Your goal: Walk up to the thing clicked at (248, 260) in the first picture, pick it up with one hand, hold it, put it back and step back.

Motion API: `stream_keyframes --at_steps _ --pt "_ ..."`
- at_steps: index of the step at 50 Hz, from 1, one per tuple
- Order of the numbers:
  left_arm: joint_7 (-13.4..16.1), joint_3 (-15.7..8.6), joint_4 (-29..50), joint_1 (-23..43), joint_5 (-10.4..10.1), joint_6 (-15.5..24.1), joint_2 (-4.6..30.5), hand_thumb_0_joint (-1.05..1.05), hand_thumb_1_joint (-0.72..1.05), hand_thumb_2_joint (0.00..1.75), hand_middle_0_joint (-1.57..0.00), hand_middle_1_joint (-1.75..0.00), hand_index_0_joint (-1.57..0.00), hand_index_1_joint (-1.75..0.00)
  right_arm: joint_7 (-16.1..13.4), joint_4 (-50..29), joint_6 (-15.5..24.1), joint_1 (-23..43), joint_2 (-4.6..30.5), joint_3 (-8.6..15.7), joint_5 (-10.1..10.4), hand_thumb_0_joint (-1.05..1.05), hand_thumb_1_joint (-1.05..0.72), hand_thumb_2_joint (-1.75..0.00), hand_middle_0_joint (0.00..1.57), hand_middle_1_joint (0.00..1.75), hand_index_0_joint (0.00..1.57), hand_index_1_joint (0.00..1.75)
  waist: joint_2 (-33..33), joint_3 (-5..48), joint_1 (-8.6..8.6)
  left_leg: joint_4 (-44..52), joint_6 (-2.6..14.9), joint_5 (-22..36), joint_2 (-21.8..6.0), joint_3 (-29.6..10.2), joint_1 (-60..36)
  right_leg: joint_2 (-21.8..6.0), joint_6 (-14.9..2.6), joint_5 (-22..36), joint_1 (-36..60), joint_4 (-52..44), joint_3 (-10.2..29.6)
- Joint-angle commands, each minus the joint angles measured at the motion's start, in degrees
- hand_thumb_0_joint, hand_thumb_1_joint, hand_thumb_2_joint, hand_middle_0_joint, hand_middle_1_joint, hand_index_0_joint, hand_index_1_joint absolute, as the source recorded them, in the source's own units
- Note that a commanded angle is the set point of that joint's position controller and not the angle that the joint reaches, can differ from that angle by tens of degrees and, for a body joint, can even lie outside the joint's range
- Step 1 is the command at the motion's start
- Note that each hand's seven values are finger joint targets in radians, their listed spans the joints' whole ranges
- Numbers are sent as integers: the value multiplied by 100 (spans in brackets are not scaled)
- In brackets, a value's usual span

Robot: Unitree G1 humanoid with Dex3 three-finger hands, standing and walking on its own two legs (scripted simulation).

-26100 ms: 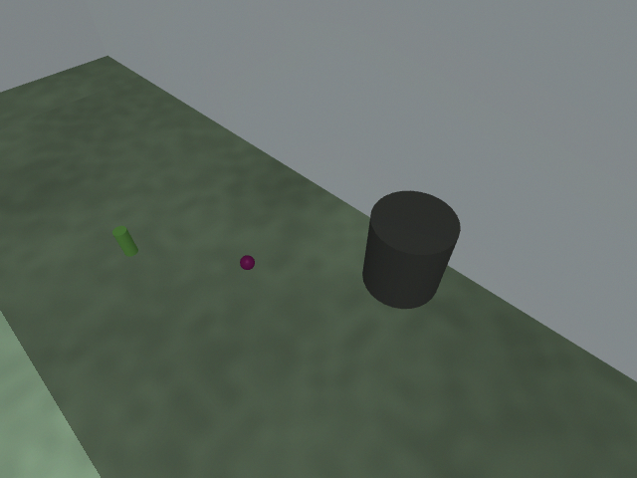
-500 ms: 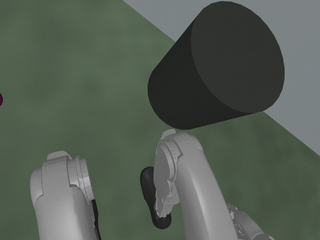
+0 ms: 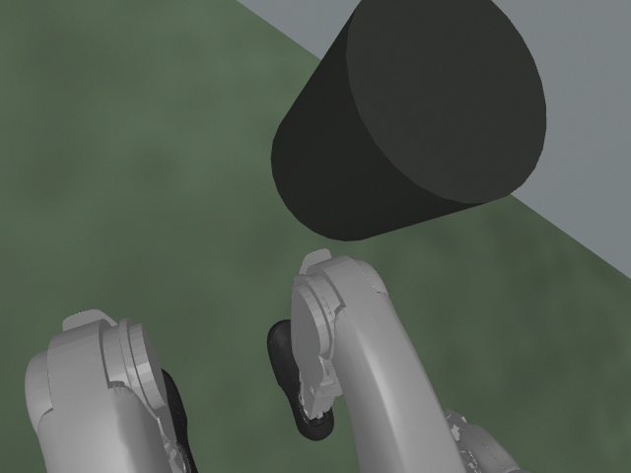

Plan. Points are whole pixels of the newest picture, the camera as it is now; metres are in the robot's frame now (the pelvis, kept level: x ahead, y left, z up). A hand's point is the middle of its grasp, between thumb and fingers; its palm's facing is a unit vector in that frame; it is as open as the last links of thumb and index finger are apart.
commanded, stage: close in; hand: left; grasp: from above
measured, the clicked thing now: out of the picture +0.48 +0.36 -0.29
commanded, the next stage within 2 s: rest palm in 0.08 s
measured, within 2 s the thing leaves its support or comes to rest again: neither
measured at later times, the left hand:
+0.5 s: hand out of the picture +0.46 +0.36 -0.22, palm faces -0.42 -0.13 -0.90, open 14.1 cm
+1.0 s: hand out of the picture +0.46 +0.36 -0.24, palm faces -0.45 -0.16 -0.88, open 14.2 cm
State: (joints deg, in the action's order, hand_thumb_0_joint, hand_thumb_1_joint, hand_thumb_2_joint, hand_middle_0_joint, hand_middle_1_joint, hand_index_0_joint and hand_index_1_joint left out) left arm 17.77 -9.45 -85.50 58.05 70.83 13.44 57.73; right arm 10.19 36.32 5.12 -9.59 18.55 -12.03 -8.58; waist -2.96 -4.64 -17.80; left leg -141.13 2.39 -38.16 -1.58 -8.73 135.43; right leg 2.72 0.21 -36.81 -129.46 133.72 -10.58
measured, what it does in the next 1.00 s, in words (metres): stands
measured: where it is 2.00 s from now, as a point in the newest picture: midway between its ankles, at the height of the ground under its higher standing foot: (243, 427)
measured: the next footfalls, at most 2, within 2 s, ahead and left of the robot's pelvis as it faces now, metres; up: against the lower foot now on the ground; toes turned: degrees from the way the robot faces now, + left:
none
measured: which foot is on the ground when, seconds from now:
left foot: down 0.00-1.00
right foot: down 0.00-1.00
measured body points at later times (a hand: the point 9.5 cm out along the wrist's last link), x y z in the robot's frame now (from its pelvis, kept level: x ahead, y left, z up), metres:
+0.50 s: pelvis +0.00 +0.00 -0.01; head +0.27 +0.13 +0.33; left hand +0.48 +0.36 -0.17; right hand +0.07 -0.26 -0.07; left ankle +0.08 +0.12 -0.28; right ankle +0.11 -0.10 -0.28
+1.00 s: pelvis +0.00 +0.00 -0.01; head +0.29 +0.12 +0.32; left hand +0.48 +0.36 -0.19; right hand +0.05 -0.26 -0.07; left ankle +0.08 +0.12 -0.28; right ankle +0.11 -0.10 -0.28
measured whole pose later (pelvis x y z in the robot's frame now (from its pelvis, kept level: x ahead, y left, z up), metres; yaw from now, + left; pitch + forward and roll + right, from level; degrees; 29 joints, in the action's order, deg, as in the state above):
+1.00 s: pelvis +0.00 +0.00 -0.01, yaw -3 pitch +28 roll -14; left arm 27.6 -11.0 -93.7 58.9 74.4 18.7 65.1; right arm 11.1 35.3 8.3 -7.0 20.0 -17.4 -12.7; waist -8.3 -10.0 -20.4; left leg -145.2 1.9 -40.5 -1.8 -12.5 134.5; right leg 3.8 0.5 -37.5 -127.8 135.1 -13.7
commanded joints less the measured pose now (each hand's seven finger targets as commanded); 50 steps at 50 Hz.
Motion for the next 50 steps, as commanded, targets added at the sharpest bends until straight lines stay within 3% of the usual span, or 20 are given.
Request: stream_keyframes --at_steps 1,2,3,6,7,8,10,13,16,17,20,21,22,25,30,31,33,36,42,50 --pt "121 -184 1122 1660 -22 326 1782 0 -57 99 -7 -102 -7 -102 -161 62 -11 -1209 1671 624 -85 0 -90 -90 20 30 20 30 2395 3979 -67 1324 -102 772 2 172 -2971 166 -253 882 2071 -1321 -133" --pt "92 104 1033 1621 -4 370 1370 0 -57 100 -6 -102 -7 -102 -155 45 -20 -1147 1591 616 -87 0 -90 -90 20 30 20 30 2379 4005 -118 1261 -88 851 -11 190 -3022 190 -238 973 2024 -1329 -141" --pt "112 42 945 1587 -1 408 1375 0 -56 101 -7 -102 -7 -102 -162 86 -28 -1222 1703 645 -110 0 -90 -90 20 30 20 30 2275 3764 -249 1247 -95 927 -4 115 -3098 175 -261 964 1787 -1341 -212" --pt "200 218 1051 1743 101 554 1340 0 -54 106 -10 -104 -9 -105 -143 121 -56 -1201 1611 564 -138 0 -90 -90 20 30 20 30 2567 3893 -160 1315 -119 1158 -29 94 -3391 192 -234 1146 1870 -1274 -237" --pt "293 -35 1049 1674 149 575 1710 0 -52 110 -11 -106 -10 -107 -144 197 -87 -1194 1637 555 -146 0 -90 -90 20 30 20 30 2687 4108 -33 1397 -139 1242 -53 28 -3574 195 -227 1192 1888 -1192 -280" --pt "353 118 983 1706 154 589 1524 0 -50 110 -11 -107 -11 -108 -134 117 -91 -1097 1651 540 -157 0 -90 -90 20 30 20 30 2693 3991 -38 1363 -145 1229 -39 12 -3532 190 -251 1149 1725 -1171 -297" --pt "487 158 737 1669 219 594 1396 0 -54 106 -8 -102 -7 -104 -95 151 -84 -1096 1658 522 -177 0 -89 -90 20 30 20 30 2798 3769 -127 1434 -189 1398 -58 -73 -3706 180 -255 1243 1541 -1060 -358" --pt "757 24 457 1751 380 606 1682 0 -57 103 -7 -97 -5 -99 -78 153 -76 -1020 1703 456 -211 0 -89 -90 20 30 20 30 2618 3684 -172 1337 -133 1357 -66 -46 -3491 208 -221 1286 1594 -1056 -351" --pt "1027 51 195 1842 490 578 1653 0 -55 102 -7 -98 -6 -99 -72 99 -10 -898 1716 382 -270 0 -89 -90 20 30 20 30 2620 3528 -229 1377 -132 1223 -70 -65 -3440 222 -213 1223 1528 -1017 -395" --pt "1087 186 80 1890 556 538 1561 0 -56 103 -7 -97 -5 -99 -73 96 22 -899 1687 344 -270 0 -89 -90 20 30 20 30 2711 3439 -285 1383 -137 1135 -66 -43 -3376 227 -217 1189 1514 -1017 -384" --pt "1292 -40 -83 1943 630 460 1906 0 -55 102 -7 -98 -6 -99 -72 44 109 -866 1832 338 -308 0 -89 -90 20 30 20 30 2713 3375 -315 1413 -163 939 -85 -115 -3341 203 -218 1034 1375 -918 -406" --pt "1305 81 -185 1908 675 405 1725 0 -55 102 -7 -97 -5 -99 -65 -3 164 -862 1818 330 -327 0 -89 -90 20 30 20 30 2714 3278 -395 1385 -169 987 -95 -123 -3401 197 -209 1074 1298 -887 -401" --pt "1371 -107 -205 1901 645 376 1944 0 -53 100 -8 -98 -7 -99 -61 37 182 -859 1851 340 -343 0 -89 -90 20 30 20 30 2757 3312 -361 1404 -177 905 -105 -132 -3372 207 -206 1003 1340 -903 -420" --pt "1444 -208 -253 1877 595 259 2063 0 -54 101 -7 -99 -6 -100 -33 20 286 -923 1869 302 -365 0 -89 -90 20 30 20 30 2745 3291 -418 1324 -159 890 -102 -85 -3221 209 -195 1050 1489 -914 -388" --pt "1284 -288 -100 1642 341 107 2200 0 -54 99 -6 -99 -6 -99 -9 31 388 -985 1848 258 -350 0 -89 -90 20 30 20 30 2793 3679 -348 1082 -122 1336 -111 17 -3291 242 -170 1430 1949 -980 -319" --pt "1234 -221 -127 1556 301 95 2117 0 -55 100 -6 -99 -5 -100 -9 11 400 -1041 1917 277 -340 0 -89 -90 20 30 20 30 2756 3598 -406 1059 -128 1429 -100 12 -3258 226 -169 1492 1965 -960 -333" --pt "1124 -294 -183 1414 253 105 2241 0 -54 99 -6 -99 -5 -99 3 38 390 -1064 1849 175 -343 0 -89 -90 20 30 20 30 2572 3430 -402 986 -106 1412 -104 7 -3090 229 -174 1468 2005 -991 -329" --pt "1042 -399 22 1353 114 200 2418 0 -54 98 -6 -99 -6 -99 -11 21 364 -1020 1866 170 -339 0 -89 -90 20 30 20 30 2648 3632 -285 1006 -116 1357 -122 -19 -3127 248 -186 1405 2216 -1034 -341" --pt "1038 -349 34 1181 115 406 2394 0 -55 100 -6 -97 -5 -98 -14 32 296 -994 1982 136 -371 0 -89 -90 20 30 20 30 2584 3418 -347 1015 -131 1441 -157 -112 -3145 289 -173 1420 2180 -1020 -452" --pt "1305 -152 -315 1319 335 547 2344 0 -53 100 -7 -98 -6 -99 -5 17 346 -891 1976 18 -439 0 -89 -90 20 30 20 30 2538 3070 -469 1060 -118 1029 -183 -152 -3030 322 -153 1186 2031 -1015 -493"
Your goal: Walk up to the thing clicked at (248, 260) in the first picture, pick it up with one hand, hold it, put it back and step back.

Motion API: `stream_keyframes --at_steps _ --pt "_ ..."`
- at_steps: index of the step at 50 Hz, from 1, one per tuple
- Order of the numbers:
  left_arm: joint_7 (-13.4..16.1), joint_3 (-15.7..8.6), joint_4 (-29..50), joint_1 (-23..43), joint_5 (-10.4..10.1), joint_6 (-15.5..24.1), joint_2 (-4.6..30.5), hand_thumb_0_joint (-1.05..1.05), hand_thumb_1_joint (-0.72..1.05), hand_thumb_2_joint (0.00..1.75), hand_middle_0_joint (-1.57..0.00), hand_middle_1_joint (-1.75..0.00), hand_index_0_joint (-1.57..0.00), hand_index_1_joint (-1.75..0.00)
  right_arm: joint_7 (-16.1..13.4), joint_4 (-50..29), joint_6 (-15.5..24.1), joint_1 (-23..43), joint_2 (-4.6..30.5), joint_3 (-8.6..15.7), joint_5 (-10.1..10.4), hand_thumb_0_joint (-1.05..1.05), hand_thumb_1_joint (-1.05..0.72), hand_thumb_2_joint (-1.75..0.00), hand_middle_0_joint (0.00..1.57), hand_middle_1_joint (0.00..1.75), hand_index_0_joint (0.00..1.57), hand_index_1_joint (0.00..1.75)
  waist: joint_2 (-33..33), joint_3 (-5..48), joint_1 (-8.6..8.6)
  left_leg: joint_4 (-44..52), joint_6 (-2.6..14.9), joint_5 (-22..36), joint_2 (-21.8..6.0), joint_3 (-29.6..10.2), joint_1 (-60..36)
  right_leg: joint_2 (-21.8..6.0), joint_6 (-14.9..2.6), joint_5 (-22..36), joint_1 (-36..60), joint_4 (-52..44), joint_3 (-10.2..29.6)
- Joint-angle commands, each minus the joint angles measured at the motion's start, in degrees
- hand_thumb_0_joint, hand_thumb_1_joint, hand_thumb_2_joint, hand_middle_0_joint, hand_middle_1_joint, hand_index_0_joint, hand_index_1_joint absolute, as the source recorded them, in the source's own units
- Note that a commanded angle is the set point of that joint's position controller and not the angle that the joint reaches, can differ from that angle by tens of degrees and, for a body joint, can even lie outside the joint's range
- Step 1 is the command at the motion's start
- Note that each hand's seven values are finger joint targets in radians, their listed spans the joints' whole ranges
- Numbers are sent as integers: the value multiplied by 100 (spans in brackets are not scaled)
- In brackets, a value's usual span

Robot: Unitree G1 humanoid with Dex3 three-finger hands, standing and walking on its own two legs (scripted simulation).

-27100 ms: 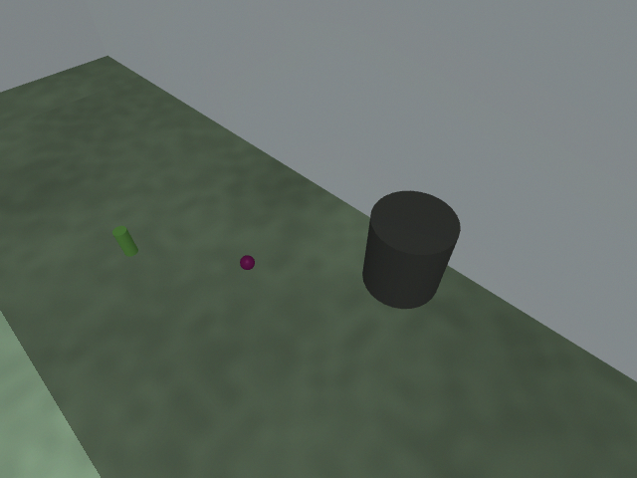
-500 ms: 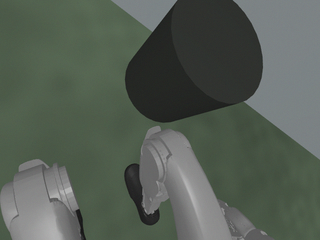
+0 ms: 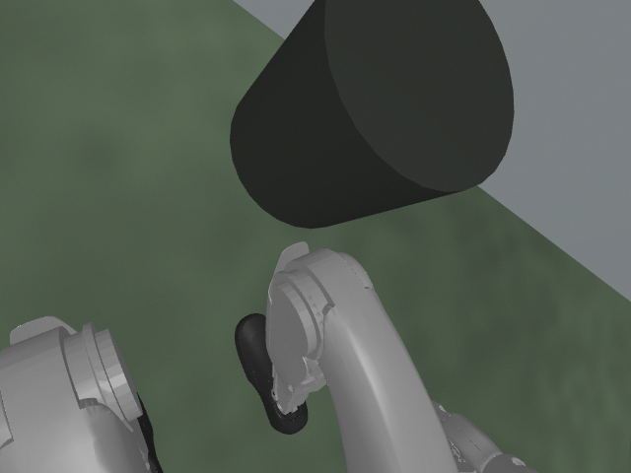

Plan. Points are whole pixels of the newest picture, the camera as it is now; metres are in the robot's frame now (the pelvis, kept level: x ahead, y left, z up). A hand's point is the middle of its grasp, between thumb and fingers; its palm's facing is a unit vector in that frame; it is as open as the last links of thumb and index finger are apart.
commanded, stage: rest palm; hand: left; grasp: from above
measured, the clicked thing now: out of the picture +0.45 +0.39 -0.28
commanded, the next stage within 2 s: close in 0.82 s
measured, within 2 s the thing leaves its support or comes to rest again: neither
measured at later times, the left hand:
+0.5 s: hand out of the picture +0.44 +0.38 -0.25, palm faces -0.43 -0.17 -0.89, open 14.0 cm
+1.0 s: hand out of the picture +0.44 +0.38 -0.24, palm faces -0.42 -0.17 -0.89, open 13.6 cm
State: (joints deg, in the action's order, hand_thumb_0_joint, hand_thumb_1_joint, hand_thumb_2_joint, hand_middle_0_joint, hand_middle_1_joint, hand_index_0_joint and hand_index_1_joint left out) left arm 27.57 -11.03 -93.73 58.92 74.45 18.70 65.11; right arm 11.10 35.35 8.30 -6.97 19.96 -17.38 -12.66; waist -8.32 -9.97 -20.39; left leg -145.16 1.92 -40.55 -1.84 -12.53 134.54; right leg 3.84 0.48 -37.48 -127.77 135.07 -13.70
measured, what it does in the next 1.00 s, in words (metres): stands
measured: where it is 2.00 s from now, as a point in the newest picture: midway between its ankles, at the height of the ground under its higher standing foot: (213, 429)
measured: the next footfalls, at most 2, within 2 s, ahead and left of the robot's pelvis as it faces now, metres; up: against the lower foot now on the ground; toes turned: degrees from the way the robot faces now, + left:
none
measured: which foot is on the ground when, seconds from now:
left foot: down 0.00-1.00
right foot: down 0.00-1.00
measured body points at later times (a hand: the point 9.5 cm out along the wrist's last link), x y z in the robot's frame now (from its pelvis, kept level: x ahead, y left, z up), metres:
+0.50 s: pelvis +0.00 +0.00 +0.00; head +0.28 +0.15 +0.32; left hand +0.46 +0.39 -0.20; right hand +0.07 -0.25 -0.05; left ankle +0.07 +0.12 -0.27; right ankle +0.11 -0.10 -0.27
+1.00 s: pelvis +0.00 +0.00 +0.00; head +0.28 +0.15 +0.32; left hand +0.46 +0.39 -0.19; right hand +0.06 -0.25 -0.05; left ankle +0.07 +0.12 -0.27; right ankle +0.11 -0.10 -0.27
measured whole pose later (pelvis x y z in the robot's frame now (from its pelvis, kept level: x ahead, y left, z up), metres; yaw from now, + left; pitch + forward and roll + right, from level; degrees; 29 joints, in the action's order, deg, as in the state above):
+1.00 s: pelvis +0.00 +0.00 +0.00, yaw -2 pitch +27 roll -16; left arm 30.3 -8.9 -96.0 61.2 74.1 16.9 67.7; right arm 11.5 34.2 10.9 -5.4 20.8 -20.2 -13.0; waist -10.1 -11.3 -21.2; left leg -145.9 2.4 -40.7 -2.1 -13.9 134.5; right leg 4.5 1.3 -36.9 -127.1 134.4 -14.7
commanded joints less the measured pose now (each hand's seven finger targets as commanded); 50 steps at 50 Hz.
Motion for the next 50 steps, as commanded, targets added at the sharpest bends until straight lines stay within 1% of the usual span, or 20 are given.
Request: stream_keyframes --at_steps 1,4,9,11,12,13,14,16,18,20,24,27,29,32,37,39,41,44,47,50 --pt "368 19 422 1276 -41 30 1599 0 -53 100 -7 -98 -6 -99 -93 126 36 -1090 1775 495 -32 0 -89 -90 20 30 20 30 3038 3536 -213 1482 -78 1118 -167 193 -2817 219 -187 1155 1812 -1148 -196" --pt "452 147 430 1409 56 -8 1543 0 -53 100 -7 -99 -6 -100 -89 106 92 -1033 1836 502 -55 0 -89 -90 20 30 20 30 3178 3541 -255 1482 -100 1189 -176 167 -3017 212 -187 1209 1700 -1107 -211" --pt "525 162 398 1474 37 -119 1522 0 -51 99 -8 -100 -7 -100 -43 121 202 -1023 1899 508 -44 0 -89 -90 20 30 20 30 3216 3397 -305 1535 -128 1242 -190 116 -3040 192 -170 1253 1602 -1055 -229" --pt "567 115 530 1573 43 -156 1653 0 -52 99 -8 -100 -7 -100 -52 97 216 -997 1924 518 -47 0 -89 -90 20 30 20 30 3318 3717 -246 1512 -130 1302 -193 132 -3162 204 -177 1336 1774 -1093 -209" --pt "554 235 479 1588 39 -193 1493 0 -52 98 -7 -100 -7 -100 -33 66 251 -1007 1961 552 -49 0 -90 -90 20 30 20 30 3344 3623 -290 1531 -156 1330 -198 104 -3233 170 -177 1342 1651 -1024 -217" --pt "583 76 394 1473 -14 -208 1627 0 -51 97 -7 -101 -7 -101 -19 132 240 -969 1904 501 -34 0 -89 -90 20 30 20 30 3398 3624 -215 1562 -180 1386 -218 69 -3212 199 -188 1351 1683 -1010 -250" --pt "552 153 308 1422 9 -247 1562 0 -52 99 -7 -101 -6 -101 0 110 252 -1028 1883 464 -37 0 -90 -90 20 30 20 30 3317 3508 -302 1504 -158 1454 -204 75 -3158 185 -163 1410 1638 -993 -239" --pt "516 136 379 1469 5 -280 1608 0 -51 100 -7 -102 -7 -102 -2 111 251 -1031 1876 436 -36 0 -90 -90 20 30 20 30 3310 3553 -313 1452 -144 1570 -208 93 -3173 184 -163 1488 1717 -1011 -226" --pt "520 78 576 1567 -94 -280 1723 0 -51 99 -7 -101 -7 -101 -17 73 259 -960 1997 522 -22 0 -90 -90 20 30 20 30 3432 3764 -226 1476 -160 1564 -210 101 -3268 184 -172 1487 1811 -1049 -213" --pt "446 124 353 1334 -73 -327 1606 0 -51 98 -7 -102 -7 -102 12 86 271 -995 1902 455 -23 0 -90 -90 20 30 20 30 3331 3514 -275 1474 -155 1495 -224 91 -3191 192 -169 1415 1708 -1038 -227" --pt "398 74 574 1388 -155 -266 1702 0 -51 98 -7 -103 -7 -102 20 90 237 -1033 1946 428 -22 0 -90 -90 20 30 20 30 3438 3654 -285 1476 -173 1756 -239 54 -3323 189 -167 1554 1825 -1025 -247" --pt "395 108 474 1352 -180 -224 1648 0 -51 98 -7 -102 -7 -102 19 52 223 -1035 1929 393 -33 0 -90 -90 20 30 20 30 3283 3561 -327 1451 -145 1581 -231 50 -3129 215 -162 1494 1906 -1082 -268" --pt "421 27 669 1393 -163 -174 1840 0 -50 101 -8 -103 -8 -103 0 50 190 -992 1931 393 -24 0 -90 -90 20 30 20 30 3408 3750 -213 1493 -154 1526 -233 63 -3202 229 -178 1459 2006 -1087 -267" --pt "376 181 371 1262 -155 -164 1570 0 -49 98 -7 -104 -7 -103 16 49 189 -1004 1925 369 -33 0 -89 -90 20 30 20 30 3255 3402 -343 1500 -159 1489 -248 11 -3131 222 -162 1397 1779 -1060 -301" --pt "435 143 368 1305 -147 -108 1792 0 -47 97 -8 -104 -8 -103 -7 8 207 -940 1921 272 -37 0 -90 -90 20 30 20 30 3100 3356 -305 1471 -116 1309 -231 39 -2946 237 -155 1318 1899 -1119 -275" --pt "491 112 584 1462 -134 -81 1909 0 -47 96 -8 -104 -9 -103 -39 -13 211 -911 2025 334 -50 0 -89 -90 20 30 20 30 3241 3579 -254 1505 -126 1236 -240 64 -3060 251 -170 1286 1973 -1142 -267" --pt "504 87 550 1443 -102 -118 1937 0 -46 98 -8 -104 -9 -104 -32 -10 233 -925 1971 308 -45 0 -89 -90 20 30 20 30 3317 3572 -266 1485 -143 1344 -257 46 -3138 237 -163 1349 1909 -1096 -266" --pt "493 188 377 1349 -111 -193 1724 0 -47 100 -8 -105 -9 -105 -26 15 254 -985 1964 310 -46 0 -90 -90 20 30 20 30 3174 3378 -358 1430 -117 1368 -239 95 -2943 247 -134 1417 1907 -1142 -267" --pt "494 88 568 1506 -149 -203 1965 0 -43 93 -9 -106 -11 -104 -50 8 264 -952 1985 300 -31 0 -89 -90 20 30 20 30 3283 3559 -275 1471 -132 1306 -246 67 -3027 241 -161 1361 1969 -1142 -263" --pt "450 157 333 1273 -147 -223 1812 0 -39 91 -10 -106 -13 -103 -45 18 241 -891 1953 293 -35 0 -89 -90 20 30 20 30 3322 3507 -256 1494 -161 1427 -267 17 -3089 258 -168 1401 1897 -1092 -313"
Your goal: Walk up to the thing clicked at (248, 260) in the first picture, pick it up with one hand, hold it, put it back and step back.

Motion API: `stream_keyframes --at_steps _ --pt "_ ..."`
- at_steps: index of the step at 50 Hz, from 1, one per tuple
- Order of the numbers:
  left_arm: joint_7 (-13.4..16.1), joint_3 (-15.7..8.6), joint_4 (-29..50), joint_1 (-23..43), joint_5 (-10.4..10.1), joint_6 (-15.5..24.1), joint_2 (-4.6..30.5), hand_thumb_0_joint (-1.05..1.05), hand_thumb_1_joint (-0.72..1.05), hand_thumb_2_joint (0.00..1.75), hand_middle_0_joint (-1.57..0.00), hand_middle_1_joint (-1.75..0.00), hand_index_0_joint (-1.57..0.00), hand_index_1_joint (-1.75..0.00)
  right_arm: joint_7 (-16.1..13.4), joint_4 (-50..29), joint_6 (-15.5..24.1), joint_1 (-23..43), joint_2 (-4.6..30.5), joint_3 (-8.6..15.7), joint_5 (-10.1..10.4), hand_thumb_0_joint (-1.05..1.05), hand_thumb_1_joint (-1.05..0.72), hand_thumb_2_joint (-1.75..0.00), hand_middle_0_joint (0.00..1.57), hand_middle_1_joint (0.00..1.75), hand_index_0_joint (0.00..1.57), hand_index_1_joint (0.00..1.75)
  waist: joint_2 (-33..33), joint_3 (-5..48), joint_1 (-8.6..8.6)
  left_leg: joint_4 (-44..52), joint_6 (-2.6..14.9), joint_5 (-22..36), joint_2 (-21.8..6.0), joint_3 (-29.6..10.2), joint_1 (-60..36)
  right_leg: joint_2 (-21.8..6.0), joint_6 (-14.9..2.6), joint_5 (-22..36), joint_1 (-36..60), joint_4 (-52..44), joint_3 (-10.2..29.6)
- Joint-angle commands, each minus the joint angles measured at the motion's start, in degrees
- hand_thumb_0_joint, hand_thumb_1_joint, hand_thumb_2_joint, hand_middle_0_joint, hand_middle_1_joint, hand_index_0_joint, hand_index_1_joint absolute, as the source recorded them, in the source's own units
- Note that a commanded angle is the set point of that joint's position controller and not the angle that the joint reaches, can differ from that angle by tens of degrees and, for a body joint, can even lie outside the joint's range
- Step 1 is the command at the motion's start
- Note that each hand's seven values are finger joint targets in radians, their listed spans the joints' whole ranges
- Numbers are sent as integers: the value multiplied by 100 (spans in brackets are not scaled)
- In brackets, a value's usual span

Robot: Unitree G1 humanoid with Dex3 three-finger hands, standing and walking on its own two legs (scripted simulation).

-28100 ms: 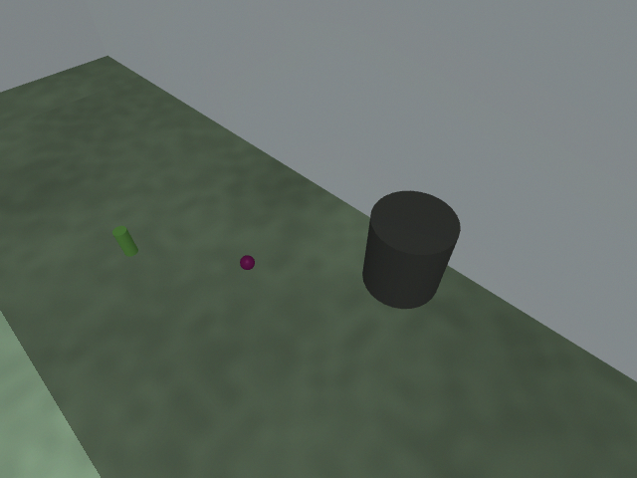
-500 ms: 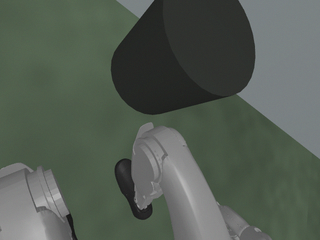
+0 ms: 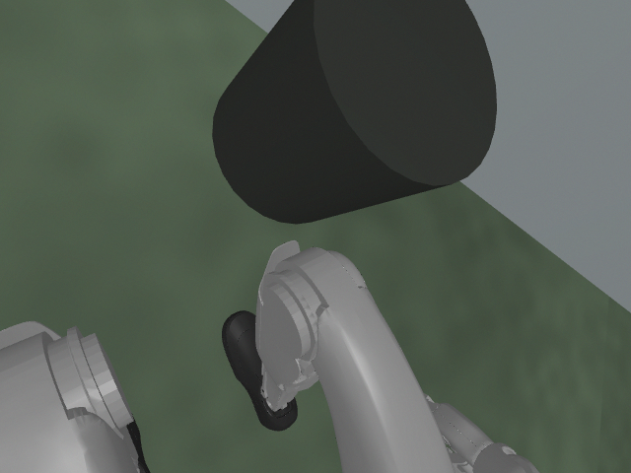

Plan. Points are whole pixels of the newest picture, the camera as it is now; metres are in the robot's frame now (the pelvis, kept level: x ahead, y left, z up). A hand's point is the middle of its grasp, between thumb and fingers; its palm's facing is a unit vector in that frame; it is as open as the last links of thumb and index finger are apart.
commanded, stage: close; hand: left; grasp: from above
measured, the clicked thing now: out of the picture +0.44 +0.39 -0.28
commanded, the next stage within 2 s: settle in 1.48 s
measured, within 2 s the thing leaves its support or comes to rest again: leaves its support in 1.80 s
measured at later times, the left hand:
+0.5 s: hand out of the picture +0.43 +0.39 -0.25, palm faces -0.42 -0.18 -0.89, open 12.0 cm
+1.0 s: hand out of the picture +0.43 +0.39 -0.25, palm faces -0.43 -0.18 -0.88, open 9.9 cm
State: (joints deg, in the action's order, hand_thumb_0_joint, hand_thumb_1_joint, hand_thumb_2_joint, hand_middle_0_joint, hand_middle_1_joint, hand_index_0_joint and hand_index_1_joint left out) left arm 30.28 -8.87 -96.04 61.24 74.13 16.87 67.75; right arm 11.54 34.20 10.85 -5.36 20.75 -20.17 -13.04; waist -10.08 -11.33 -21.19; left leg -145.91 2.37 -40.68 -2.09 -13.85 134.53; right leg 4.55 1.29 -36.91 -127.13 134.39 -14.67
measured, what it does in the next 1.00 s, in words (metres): stands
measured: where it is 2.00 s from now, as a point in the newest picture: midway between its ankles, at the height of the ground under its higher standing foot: (202, 429)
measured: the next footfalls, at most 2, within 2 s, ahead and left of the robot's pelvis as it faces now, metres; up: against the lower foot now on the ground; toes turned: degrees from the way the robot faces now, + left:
none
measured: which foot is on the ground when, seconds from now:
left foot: down 0.00-1.00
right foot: down 0.00-1.00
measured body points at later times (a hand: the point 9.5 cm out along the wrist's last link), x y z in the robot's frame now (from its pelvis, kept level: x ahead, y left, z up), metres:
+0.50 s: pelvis +0.00 +0.00 +0.00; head +0.27 +0.16 +0.32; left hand +0.45 +0.39 -0.20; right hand +0.08 -0.25 -0.05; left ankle +0.07 +0.12 -0.27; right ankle +0.12 -0.10 -0.27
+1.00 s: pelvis +0.00 +0.00 +0.00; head +0.28 +0.15 +0.31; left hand +0.45 +0.39 -0.20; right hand +0.07 -0.24 -0.05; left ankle +0.07 +0.12 -0.27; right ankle +0.12 -0.10 -0.27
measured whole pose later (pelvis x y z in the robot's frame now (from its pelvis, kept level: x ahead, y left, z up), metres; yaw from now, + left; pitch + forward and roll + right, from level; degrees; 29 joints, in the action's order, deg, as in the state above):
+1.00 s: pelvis +0.00 +0.00 +0.00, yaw +0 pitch +26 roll -16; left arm 29.0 -8.4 -95.3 60.3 73.2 17.3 68.4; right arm 11.5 34.3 10.8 -4.8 20.4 -22.0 -13.3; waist -10.6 -12.3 -21.0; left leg -146.4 2.4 -40.5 -2.2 -14.3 134.5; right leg 4.8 1.5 -36.4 -127.1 134.5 -15.0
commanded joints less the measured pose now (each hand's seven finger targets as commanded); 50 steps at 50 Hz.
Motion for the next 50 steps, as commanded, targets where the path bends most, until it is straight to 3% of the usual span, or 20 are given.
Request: stream_keyframes --at_steps 1,4,8,13,15,18,20,22,23,24,25,27,31,34,42,46,47,50 --pt "156 -21 583 1061 -115 -44 1460 0 -37 90 -11 -106 -14 -103 -80 122 -15 -1084 1851 566 1 0 -89 -90 20 30 20 30 3449 3547 -247 1576 -212 1465 -245 119 -3093 171 -238 1359 1769 -1001 -222" --pt "144 -67 761 1186 -151 -32 1551 0 -34 86 -13 -104 -16 -101 -81 125 -9 -1057 1894 605 12 0 -89 -90 20 30 20 30 3472 3631 -193 1605 -207 1343 -233 144 -3110 166 -251 1278 1781 -1036 -203" --pt "108 11 687 1040 -148 -5 1433 0 -30 86 -16 -104 -19 -100 -52 180 -20 -1128 1862 553 2 0 -89 -90 20 30 20 30 3413 3593 -283 1507 -190 1624 -239 176 -3136 182 -223 1486 1934 -1056 -181" --pt "153 -62 788 1116 -126 52 1623 0 -25 83 -19 -101 -23 -97 -61 138 -32 -1001 1902 553 -11 0 -89 -90 20 30 20 30 3655 3771 -177 1549 -234 1628 -269 118 -3329 184 -250 1430 1900 -1018 -220" --pt "153 8 677 1062 -115 19 1439 0 -23 82 -20 -102 -24 -98 -45 147 -26 -1064 1851 532 -4 0 -89 -90 20 30 20 30 3395 3489 -268 1541 -207 1478 -248 136 -3073 171 -233 1368 1790 -1011 -216" --pt "199 -49 730 1139 -128 48 1610 0 -18 83 -24 -102 -28 -97 -82 142 -15 -1022 1896 526 -20 0 -89 -90 20 30 20 30 3467 3552 -219 1514 -185 1373 -242 180 -3047 186 -234 1319 1884 -1070 -199" --pt "217 7 574 1068 -114 18 1529 0 -16 79 -25 -100 -29 -95 -80 140 -13 -996 1909 544 -17 0 -89 -90 20 30 20 30 3348 3520 -229 1531 -177 1279 -238 179 -2949 209 -240 1270 1874 -1075 -212" --pt "238 50 601 1131 -144 38 1459 0 -15 76 -25 -99 -30 -94 -83 150 -10 -1007 1921 534 -24 0 -89 -90 20 30 20 30 3452 3589 -258 1578 -210 1374 -253 115 -3101 209 -241 1319 1856 -1040 -254" --pt "270 -25 696 1231 -153 56 1591 0 -15 78 -26 -100 -30 -95 -86 133 -9 -965 1882 488 -8 0 -89 -90 20 30 20 30 3466 3616 -223 1614 -224 1298 -261 58 -3102 195 -251 1246 1771 -985 -280" --pt "258 31 804 1281 -98 40 1550 0 -15 76 -25 -99 -30 -94 -83 132 -5 -1035 1986 567 -23 0 -89 -90 20 30 20 30 3632 3641 -270 1621 -245 1463 -270 64 -3281 178 -244 1347 1744 -978 -272" --pt "253 49 633 1179 -92 4 1492 0 -14 77 -26 -98 -31 -94 -74 132 5 -1003 1858 487 -21 0 -89 -90 20 30 20 30 3513 3564 -238 1587 -240 1439 -270 57 -3201 173 -251 1328 1718 -948 -257" --pt "242 73 632 1181 -96 -9 1447 0 -11 74 -29 -96 -34 -91 -63 177 17 -1035 1879 472 -27 0 -89 -90 20 30 20 30 3501 3518 -329 1523 -222 1523 -274 108 -3122 185 -223 1424 1776 -997 -228" --pt "246 13 474 1062 -87 -62 1618 0 -4 74 -35 -95 -40 -90 -75 133 25 -951 1894 465 -13 0 -89 -90 20 30 20 30 3549 3384 -211 1599 -237 1349 -265 96 -3081 165 -251 1252 1677 -971 -220" --pt "192 23 592 1149 -156 -71 1539 0 -1 73 -37 -93 -42 -88 -75 154 15 -959 1884 456 -16 0 -89 -90 20 30 20 30 3510 3497 -285 1557 -220 1406 -275 120 -3042 184 -235 1321 1768 -1017 -215" --pt "132 0 672 1048 -224 -37 1641 0 9 65 -45 -86 -50 -81 -99 137 9 -1000 1864 402 -12 0 -89 -90 20 30 20 30 3330 3617 -230 1426 -166 1522 -262 184 -2956 206 -211 1474 2042 -1068 -193" --pt "94 30 773 1086 -234 19 1579 0 11 61 -47 -83 -52 -77 -94 153 4 -978 1899 386 -23 0 -89 -90 20 30 20 30 3463 3381 -290 1499 -241 1468 -299 60 -3045 163 -240 1307 1715 -1019 -251" --pt "102 -10 875 1188 -234 54 1683 0 14 62 -49 -83 -54 -78 -109 117 1 -952 1911 392 -25 0 -89 -90 20 30 20 30 3473 3568 -249 1531 -233 1385 -289 57 -3089 179 -252 1258 1824 -1008 -253" --pt "128 -106 826 1000 -200 50 1706 0 20 60 -55 -79 -59 -74 -84 155 -15 -1010 1890 407 -46 0 -89 -90 20 30 20 30 3651 3595 -214 1525 -286 1696 -322 39 -3309 145 -240 1407 1764 -962 -249"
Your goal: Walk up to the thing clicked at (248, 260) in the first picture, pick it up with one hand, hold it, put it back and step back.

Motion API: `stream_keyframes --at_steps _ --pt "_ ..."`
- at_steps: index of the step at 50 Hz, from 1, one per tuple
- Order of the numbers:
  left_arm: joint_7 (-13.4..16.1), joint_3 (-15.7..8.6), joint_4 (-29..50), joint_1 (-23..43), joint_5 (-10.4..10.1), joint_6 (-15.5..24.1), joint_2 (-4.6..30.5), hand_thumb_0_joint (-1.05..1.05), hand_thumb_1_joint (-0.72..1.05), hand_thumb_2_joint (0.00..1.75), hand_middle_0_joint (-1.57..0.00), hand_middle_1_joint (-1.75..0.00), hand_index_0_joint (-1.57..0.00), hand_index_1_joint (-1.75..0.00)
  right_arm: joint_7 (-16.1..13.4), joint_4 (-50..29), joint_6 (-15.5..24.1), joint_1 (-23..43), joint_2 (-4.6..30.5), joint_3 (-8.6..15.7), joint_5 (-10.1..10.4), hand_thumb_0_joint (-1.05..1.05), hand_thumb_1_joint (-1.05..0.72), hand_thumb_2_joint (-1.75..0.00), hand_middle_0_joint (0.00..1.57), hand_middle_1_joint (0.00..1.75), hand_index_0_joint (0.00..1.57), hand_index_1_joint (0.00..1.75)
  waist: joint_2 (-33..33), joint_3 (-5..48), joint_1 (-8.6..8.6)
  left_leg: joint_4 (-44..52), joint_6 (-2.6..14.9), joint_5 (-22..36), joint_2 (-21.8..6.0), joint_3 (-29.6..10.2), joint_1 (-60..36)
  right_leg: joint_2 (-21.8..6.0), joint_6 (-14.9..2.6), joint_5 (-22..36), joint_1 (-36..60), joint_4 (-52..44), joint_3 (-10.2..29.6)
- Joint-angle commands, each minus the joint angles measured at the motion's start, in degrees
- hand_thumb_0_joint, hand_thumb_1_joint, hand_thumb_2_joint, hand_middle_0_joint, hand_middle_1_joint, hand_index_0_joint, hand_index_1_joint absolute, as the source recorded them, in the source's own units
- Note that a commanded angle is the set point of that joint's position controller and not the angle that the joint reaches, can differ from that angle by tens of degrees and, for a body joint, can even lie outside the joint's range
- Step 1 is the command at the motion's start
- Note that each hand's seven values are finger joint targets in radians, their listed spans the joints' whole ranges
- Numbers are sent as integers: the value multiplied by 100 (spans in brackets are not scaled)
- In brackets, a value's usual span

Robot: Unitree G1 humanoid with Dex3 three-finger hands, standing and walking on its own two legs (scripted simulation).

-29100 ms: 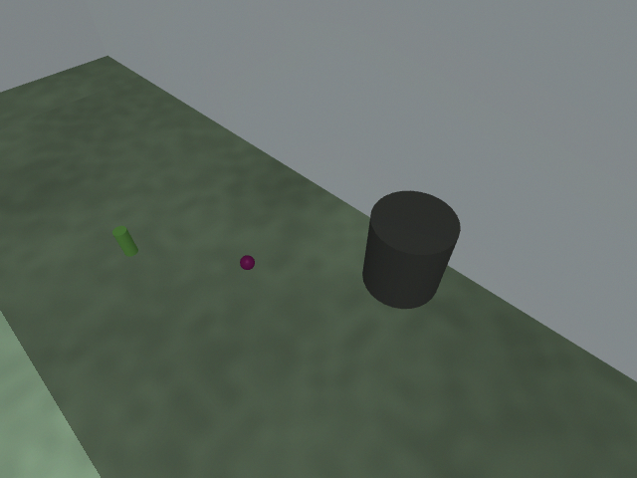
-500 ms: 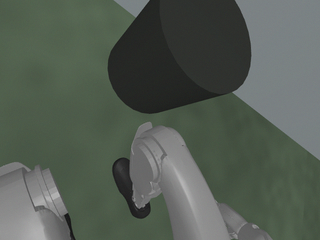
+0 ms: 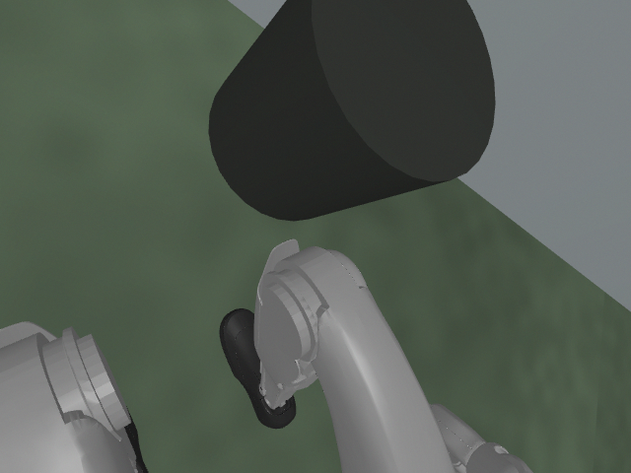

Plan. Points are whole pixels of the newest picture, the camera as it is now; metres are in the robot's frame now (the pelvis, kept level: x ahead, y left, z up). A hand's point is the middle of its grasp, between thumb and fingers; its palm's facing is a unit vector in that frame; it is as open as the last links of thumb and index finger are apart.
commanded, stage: close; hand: left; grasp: from above
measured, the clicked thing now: out of the picture +0.44 +0.40 -0.28
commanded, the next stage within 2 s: settle in 0.48 s
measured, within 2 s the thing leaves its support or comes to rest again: leaves its support in 0.80 s
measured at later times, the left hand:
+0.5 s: hand out of the picture +0.43 +0.39 -0.25, palm faces -0.42 -0.18 -0.89, open 8.0 cm
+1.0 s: hand out of the picture +0.44 +0.40 -0.21, palm faces -0.39 -0.17 -0.90, open 7.9 cm
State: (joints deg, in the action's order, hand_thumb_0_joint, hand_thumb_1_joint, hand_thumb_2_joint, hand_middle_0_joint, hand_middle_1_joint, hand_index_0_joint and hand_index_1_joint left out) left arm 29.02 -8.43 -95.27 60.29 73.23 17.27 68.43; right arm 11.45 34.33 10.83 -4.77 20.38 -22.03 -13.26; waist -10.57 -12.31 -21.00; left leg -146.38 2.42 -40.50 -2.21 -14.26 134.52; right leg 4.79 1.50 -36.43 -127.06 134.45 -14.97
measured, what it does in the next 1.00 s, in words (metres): stands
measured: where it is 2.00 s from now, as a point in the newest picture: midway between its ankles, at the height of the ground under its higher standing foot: (200, 427)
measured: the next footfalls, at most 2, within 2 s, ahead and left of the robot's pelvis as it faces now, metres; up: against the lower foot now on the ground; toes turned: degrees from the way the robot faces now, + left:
none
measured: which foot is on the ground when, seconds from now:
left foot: down 0.00-1.00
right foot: down 0.00-1.00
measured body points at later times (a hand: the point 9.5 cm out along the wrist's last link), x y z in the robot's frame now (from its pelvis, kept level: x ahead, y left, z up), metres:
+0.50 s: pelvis +0.00 +0.00 +0.00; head +0.28 +0.16 +0.32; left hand +0.45 +0.40 -0.20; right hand +0.08 -0.25 -0.05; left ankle +0.07 +0.12 -0.27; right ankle +0.12 -0.10 -0.27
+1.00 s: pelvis +0.00 +0.00 +0.01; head +0.27 +0.15 +0.34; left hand +0.46 +0.41 -0.16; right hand +0.09 -0.26 -0.05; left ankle +0.07 +0.12 -0.27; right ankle +0.12 -0.10 -0.27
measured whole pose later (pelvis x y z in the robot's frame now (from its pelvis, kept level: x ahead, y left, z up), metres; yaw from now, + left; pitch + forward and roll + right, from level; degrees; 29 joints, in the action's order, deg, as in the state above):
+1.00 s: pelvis +0.00 +0.00 +0.01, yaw +1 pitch +29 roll -15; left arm 22.5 -9.1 -83.9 57.3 70.8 13.6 62.3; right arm 12.3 34.7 9.1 -7.0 20.8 -16.1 -11.2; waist -7.0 -8.0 -18.2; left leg -144.3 2.3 -40.2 -1.6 -12.8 135.1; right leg 3.9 1.0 -37.2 -127.7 133.5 -13.9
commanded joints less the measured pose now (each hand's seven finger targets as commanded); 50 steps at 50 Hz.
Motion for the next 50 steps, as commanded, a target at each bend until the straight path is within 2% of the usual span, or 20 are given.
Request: stream_keyframes --at_steps 1,4,10,15,18,20,22,24,29,32,34,36,42,43,44,45,46,48,49,50 --pt "274 -112 714 1091 -136 36 1523 0 22 61 -56 -79 -60 -74 -75 167 -27 -1031 1914 612 -19 0 -89 -90 20 30 20 30 3647 3715 -240 1600 -277 1587 -306 85 -3231 160 -257 1321 1812 -982 -235" --pt "292 -80 676 1133 -88 25 1541 0 26 59 -58 -79 -63 -73 -77 116 -2 -1034 1918 604 -15 0 -89 -90 20 30 20 30 3458 3445 -270 1529 -211 1296 -268 160 -2880 161 -257 1210 1756 -1029 -209" --pt "341 -6 447 1067 -141 53 1394 0 35 52 -64 -75 -70 -68 -81 167 21 -1032 1881 580 -22 0 -89 -90 20 30 20 30 3190 3507 -307 1500 -161 1231 -257 187 -2781 201 -228 1226 1921 -1105 -210" --pt "378 -73 776 1292 -139 88 1633 0 41 49 -70 -71 -75 -65 -103 184 49 -984 1981 617 -6 0 -89 -90 20 30 20 30 3507 3747 -232 1570 -229 1310 -285 117 -3114 152 -242 1220 1827 -1031 -226" --pt "411 -1 559 1133 -64 38 1475 0 49 52 -76 -71 -81 -66 -87 203 47 -1009 1930 612 -37 0 -89 -90 20 30 20 30 3515 3678 -249 1528 -229 1448 -280 148 -3114 168 -244 1323 1823 -1000 -219" --pt "416 -47 653 1216 -79 32 1544 0 53 52 -79 -70 -84 -64 -83 221 54 -1028 1942 621 -20 0 -89 -90 20 30 20 30 3569 3632 -271 1507 -222 1463 -261 180 -2997 156 -242 1364 1850 -1007 -197" --pt "416 -91 716 1255 -71 -10 1636 0 53 53 -81 -69 -85 -64 -88 221 58 -979 1949 645 -15 0 -89 -90 20 30 20 30 3603 3672 -193 1538 -226 1386 -269 184 -3024 165 -263 1281 1825 -1019 -190" --pt "371 -62 617 1179 -63 -46 1537 0 58 52 -85 -67 -89 -62 -72 195 70 -1026 1930 652 -8 0 -89 -90 20 30 20 30 3512 3549 -247 1565 -229 1302 -270 153 -3017 146 -262 1185 1690 -999 -202" --pt "375 -76 740 1299 -121 -61 1530 0 63 53 -89 -66 -94 -61 -78 180 63 -1023 1985 735 7 0 -89 -90 20 30 20 30 3504 3784 -207 1550 -213 1334 -252 183 -3025 172 -264 1263 1840 -1049 -191" --pt "297 -107 824 1287 -147 -103 1517 0 63 55 -92 -71 -98 -65 -60 239 62 -1104 1986 769 29 0 -90 -90 20 30 20 30 3679 3787 -227 1595 -267 1644 -268 142 -3215 141 -264 1405 1760 -992 -203" --pt "238 -165 965 1271 -148 -153 1614 0 65 56 -95 -69 -100 -64 -60 205 44 -1097 1961 779 37 0 -90 -90 20 30 20 30 3831 4019 -143 1569 -268 1820 -272 178 -3403 141 -269 1481 1823 -1008 -166" --pt "162 -216 1085 1313 -136 -201 1623 0 66 54 -95 -69 -101 -63 -44 188 32 -1157 1956 845 56 0 -90 -90 20 30 20 30 3826 3964 -151 1581 -258 1709 -253 216 -3314 135 -281 1415 1800 -1018 -133" --pt "-141 -329 1646 1136 -259 -309 1442 0 70 55 -99 -66 -104 -61 -18 154 -46 -1216 1995 1088 107 0 -90 -90 20 30 20 30 4119 4187 15 1705 -348 2031 -240 200 -3637 80 -335 1461 1623 -1022 -130" --pt "-182 -444 1664 1085 -262 -338 1561 0 71 54 -99 -66 -105 -61 -13 179 -88 -1283 1939 1112 127 0 -90 -90 20 30 20 30 4120 4339 81 1715 -308 1962 -223 250 -3607 101 -324 1445 1733 -1032 -90" --pt "-234 -405 1746 1073 -309 -351 1416 0 71 56 -100 -66 -105 -61 -13 108 -114 -1243 1926 1155 133 0 -90 -90 20 30 20 30 4005 4406 101 1672 -267 1878 -189 323 -3466 114 -330 1464 1831 -1079 -76" --pt "-319 -48 2119 1323 -377 -333 963 0 71 55 -100 -66 -105 -60 8 28 -118 -1147 1799 1119 169 0 -90 -90 20 30 20 30 4026 4513 130 1712 -263 1782 -167 349 -3452 111 -355 1441 1793 -1091 -66" --pt "-387 -49 2007 1192 -403 -376 900 0 71 54 -99 -68 -105 -62 7 32 -112 -1144 1809 1174 206 0 -90 -90 20 30 20 30 3946 4358 87 1733 -243 1696 -161 352 -3380 108 -351 1398 1730 -1120 -59" --pt "-495 -278 2180 1044 -405 -425 1252 0 71 55 -100 -65 -105 -60 -22 56 -174 -1265 1872 1262 275 0 -90 -90 20 30 20 30 3864 4545 240 1815 -222 1522 -142 374 -3337 98 -339 1275 1770 -1153 -8" --pt "-575 -269 2251 1132 -362 -434 1163 0 73 53 -101 -65 -106 -60 -28 68 -209 -1352 1905 1351 281 0 -90 -90 20 30 20 30 3896 4447 187 1801 -242 1583 -114 405 -3308 68 -370 1302 1689 -1166 13" --pt "-615 -382 2352 1007 -358 -439 1224 0 75 53 -102 -64 -108 -58 -25 96 -247 -1359 1817 1374 279 0 -90 -90 20 30 20 30 3871 4635 320 1816 -216 1593 -121 456 -3321 78 -349 1329 1840 -1201 44"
